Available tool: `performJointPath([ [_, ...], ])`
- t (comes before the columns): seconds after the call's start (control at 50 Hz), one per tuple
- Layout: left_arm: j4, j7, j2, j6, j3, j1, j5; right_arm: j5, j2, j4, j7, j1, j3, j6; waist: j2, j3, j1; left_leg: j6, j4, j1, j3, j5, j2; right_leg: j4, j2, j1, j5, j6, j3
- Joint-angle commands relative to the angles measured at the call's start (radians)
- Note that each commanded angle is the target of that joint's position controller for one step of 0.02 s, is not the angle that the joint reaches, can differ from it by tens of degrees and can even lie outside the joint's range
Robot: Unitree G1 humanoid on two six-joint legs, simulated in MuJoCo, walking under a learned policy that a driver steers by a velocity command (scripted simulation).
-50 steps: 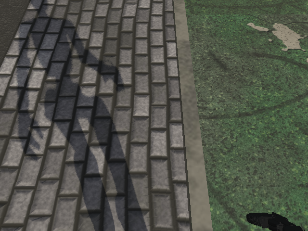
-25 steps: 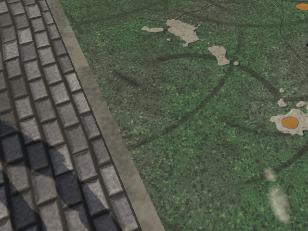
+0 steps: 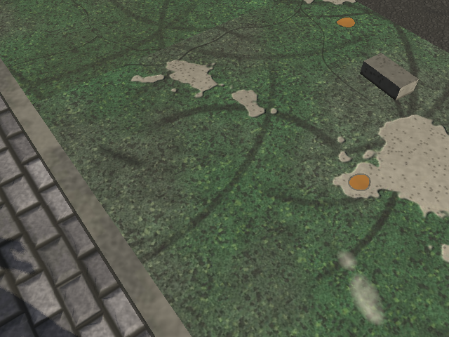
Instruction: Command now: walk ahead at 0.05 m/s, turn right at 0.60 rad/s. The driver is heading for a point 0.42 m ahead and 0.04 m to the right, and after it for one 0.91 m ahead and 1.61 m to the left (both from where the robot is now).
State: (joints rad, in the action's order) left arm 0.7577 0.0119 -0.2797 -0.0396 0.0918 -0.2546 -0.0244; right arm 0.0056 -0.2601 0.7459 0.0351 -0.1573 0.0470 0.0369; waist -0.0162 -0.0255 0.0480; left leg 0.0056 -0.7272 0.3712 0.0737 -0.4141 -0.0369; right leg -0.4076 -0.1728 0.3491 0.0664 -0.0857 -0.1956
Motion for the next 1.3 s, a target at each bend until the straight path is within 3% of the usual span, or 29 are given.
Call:
performJointPath([
  [0.02,-0.064,0.004,-0.146,0.003,0.039,0.025,0.008,-0.007,-0.087,-0.042,0.009,-0.127,0.018,-0.024,-0.106,0.107,-0.068,-0.040,0.233,-0.171,-0.027,0.016,-0.045,0.136,0.234,-0.045,0.278,-0.074,-0.350],
  [0.04,-0.074,0.001,-0.135,0.002,0.036,0.052,0.019,0.003,-0.101,-0.027,0.016,-0.188,0.022,-0.030,-0.083,0.092,-0.108,-0.059,0.394,-0.318,-0.020,0.052,-0.021,0.125,0.169,0.076,0.465,-0.018,-0.314],
  [0.06,-0.087,-0.006,-0.075,0.003,0.024,0.030,0.030,0.014,-0.192,-0.038,0.027,-0.198,0.041,-0.033,0.103,0.086,-0.099,-0.104,0.523,-0.423,0.201,-0.165,0.198,-0.100,0.066,0.234,0.601,0.048,-0.181],
  [0.08,-0.110,-0.010,-0.060,0.013,0.020,0.043,0.021,0.035,-0.295,-0.071,0.023,-0.114,0.061,-0.035,0.295,0.034,-0.086,-0.186,0.638,-0.369,0.533,-0.344,0.442,-0.386,-0.069,0.413,0.501,0.063,0.048],
  [0.1,-0.106,-0.007,-0.156,0.020,0.037,0.089,-0.024,0.039,-0.241,-0.070,0.018,-0.060,0.056,-0.035,0.129,-0.044,-0.057,-0.200,0.627,-0.227,0.466,-0.332,0.425,-0.500,0.057,0.405,0.362,0.071,0.020],
  [0.14,-0.070,0.025,-0.141,0.020,0.037,0.005,-0.026,0.026,-0.155,-0.079,0.005,0.000,0.030,-0.050,0.124,-0.025,0.005,-0.147,0.603,-0.189,0.284,-0.198,0.302,-0.638,0.065,0.323,0.240,0.079,0.041],
  [0.18,-0.050,0.050,-0.129,0.011,0.030,-0.030,-0.022,0.019,-0.140,-0.089,-0.003,-0.005,0.025,-0.059,0.167,-0.018,-0.006,-0.133,0.609,-0.215,0.165,-0.146,0.249,-0.754,0.088,0.345,0.204,0.086,0.091],
  [0.3,-0.095,0.070,-0.097,0.018,0.009,0.128,-0.016,0.021,-0.164,-0.018,-0.024,-0.218,0.043,-0.097,0.126,-0.067,-0.113,-0.150,0.606,-0.407,0.062,0.036,0.284,-0.651,0.153,0.487,0.140,0.117,0.102],
  [0.44,-0.145,0.087,-0.046,0.038,-0.027,0.273,-0.015,0.022,-0.159,0.039,-0.037,-0.268,0.043,-0.118,0.158,-0.089,-0.141,-0.155,0.569,-0.371,-0.093,0.309,0.303,-0.319,0.188,0.318,0.152,0.077,0.215],
  [0.5,-0.149,0.076,-0.047,0.047,-0.035,0.263,-0.024,0.014,-0.175,0.077,-0.038,-0.298,0.043,-0.106,0.182,-0.073,-0.122,-0.153,0.501,-0.337,-0.124,0.534,0.320,-0.200,0.147,0.138,0.230,0.014,0.299],
  [0.54,-0.083,0.053,-0.061,0.068,-0.023,0.058,-0.029,0.001,-0.178,0.093,-0.038,-0.276,0.035,-0.098,0.122,0.037,0.000,-0.127,0.236,-0.293,-0.209,0.879,0.286,-0.064,0.084,-0.163,0.155,-0.037,0.312],
  [0.56,-0.028,0.038,-0.106,0.079,-0.005,-0.110,-0.041,-0.002,-0.157,0.080,-0.038,-0.269,0.022,-0.100,0.065,0.167,0.069,-0.101,0.020,-0.155,-0.248,0.767,0.247,-0.059,0.141,-0.432,0.176,-0.058,0.228],
  [0.58,-0.021,0.018,-0.228,0.084,0.020,-0.248,-0.045,-0.012,-0.054,0.003,-0.054,-0.262,-0.008,-0.105,-0.184,0.321,0.110,-0.045,-0.338,0.185,-0.275,0.222,0.135,0.017,0.480,-0.738,0.411,-0.152,-0.254],
  [0.6,-0.016,0.008,-0.271,0.082,0.027,-0.247,-0.007,0.006,-0.115,-0.002,-0.051,-0.231,0.014,-0.103,-0.185,0.336,0.097,-0.048,-0.502,0.307,-0.130,-0.108,0.050,0.138,0.587,-0.697,0.230,-0.198,-0.535],
  [0.62,-0.008,0.001,-0.236,0.080,0.017,-0.175,0.000,0.006,-0.144,-0.008,-0.052,-0.175,0.024,-0.098,-0.089,0.194,0.064,-0.063,-0.545,0.367,-0.062,-0.035,0.111,0.101,0.533,-0.613,0.113,-0.181,-0.342],
  [0.64,-0.006,-0.001,-0.170,0.084,-0.002,-0.117,0.001,0.000,-0.121,-0.005,-0.060,-0.162,0.015,-0.106,-0.057,0.104,0.026,-0.068,-0.490,0.339,-0.059,0.041,0.141,0.112,0.478,-0.482,-0.003,-0.154,-0.206],
  [0.7,-0.009,-0.004,-0.073,0.104,-0.038,-0.004,0.005,0.022,-0.089,0.067,-0.074,-0.268,0.013,-0.072,-0.075,0.018,-0.071,-0.042,-0.390,0.199,-0.071,0.125,0.159,0.199,0.372,-0.269,-0.167,-0.085,0.024],
  [0.76,0.020,-0.007,-0.082,0.128,-0.038,-0.021,0.009,0.016,-0.065,0.079,-0.077,-0.270,0.017,-0.057,-0.062,-0.003,-0.096,-0.021,-0.379,0.188,-0.059,0.175,0.106,0.198,0.369,-0.224,-0.536,-0.086,0.155],
  [0.9,0.059,-0.034,-0.069,0.125,-0.050,-0.030,0.018,0.028,-0.021,0.005,-0.084,-0.051,-0.005,-0.061,-0.080,-0.026,-0.044,-0.034,0.005,0.147,-0.150,0.405,0.064,0.151,0.343,-0.263,-0.622,-0.052,0.324],
  [0.98,0.073,-0.055,-0.120,0.106,-0.031,-0.032,0.016,0.038,-0.063,0.005,-0.082,-0.134,0.008,-0.063,-0.076,0.031,-0.077,-0.101,0.098,0.041,-0.183,0.277,0.000,-0.074,0.385,-0.359,-0.823,-0.032,0.321],
  [1.02,0.061,-0.053,-0.134,0.092,-0.025,-0.006,0.018,0.047,-0.100,0.042,-0.069,-0.293,0.027,-0.081,-0.015,0.113,-0.156,-0.151,0.270,-0.151,-0.156,0.415,-0.024,-0.411,0.331,-0.309,-0.642,0.004,0.354],
  [1.04,0.029,-0.049,-0.098,0.093,-0.034,-0.041,0.017,0.043,-0.206,0.031,-0.055,-0.337,0.054,-0.088,0.135,0.199,-0.161,-0.224,0.238,-0.345,0.099,0.890,0.190,-0.740,0.230,-0.119,-0.150,0.047,0.384],
  [1.06,-0.001,-0.038,-0.034,0.078,-0.045,-0.138,0.029,0.010,-0.288,0.013,-0.048,-0.291,0.077,-0.072,0.306,0.345,-0.067,-0.439,0.253,-0.559,0.501,1.277,0.427,-1.040,0.034,0.159,0.574,0.084,0.264],
  [1.08,0.017,-0.035,-0.071,0.065,-0.048,-0.115,-0.011,-0.034,-0.257,-0.015,-0.048,-0.249,0.081,-0.055,0.127,0.365,-0.095,-0.447,0.312,-0.492,0.463,1.019,0.409,-1.058,0.120,0.188,0.519,0.085,0.131],
  [1.12,0.001,-0.036,-0.085,0.057,-0.042,-0.003,-0.006,-0.013,-0.130,-0.030,-0.037,-0.128,0.043,-0.028,-0.001,0.092,-0.060,-0.358,0.411,-0.212,0.327,0.614,0.308,-0.928,0.186,0.225,0.419,0.094,0.142],
  [1.14,-0.013,-0.037,-0.084,0.044,-0.041,0.017,-0.012,-0.010,-0.112,-0.031,-0.034,-0.105,0.038,-0.022,0.018,0.044,-0.044,-0.315,0.438,-0.135,0.276,0.544,0.253,-0.839,0.207,0.199,0.387,0.100,0.140],
  [1.18,0.001,-0.037,-0.063,0.013,-0.047,-0.029,-0.019,0.003,-0.124,-0.031,-0.037,-0.094,0.042,-0.022,0.053,0.064,-0.029,-0.278,0.448,-0.067,0.217,0.526,0.192,-0.775,0.187,0.117,0.338,0.111,0.165],
  [1.24,-0.006,-0.039,-0.050,0.003,-0.049,-0.024,-0.007,0.009,-0.161,-0.035,-0.042,-0.097,0.056,-0.026,0.072,0.097,-0.036,-0.257,0.446,-0.084,0.220,0.449,0.166,-0.658,0.183,0.125,0.317,0.129,0.162],
  [1.3,-0.029,-0.045,-0.064,-0.003,-0.045,0.039,-0.005,0.010,-0.172,-0.043,-0.039,-0.102,0.063,-0.012,0.112,0.093,-0.067,-0.237,0.472,-0.105,0.281,0.193,0.154,-0.567,0.185,0.161,0.291,0.140,0.146],
])
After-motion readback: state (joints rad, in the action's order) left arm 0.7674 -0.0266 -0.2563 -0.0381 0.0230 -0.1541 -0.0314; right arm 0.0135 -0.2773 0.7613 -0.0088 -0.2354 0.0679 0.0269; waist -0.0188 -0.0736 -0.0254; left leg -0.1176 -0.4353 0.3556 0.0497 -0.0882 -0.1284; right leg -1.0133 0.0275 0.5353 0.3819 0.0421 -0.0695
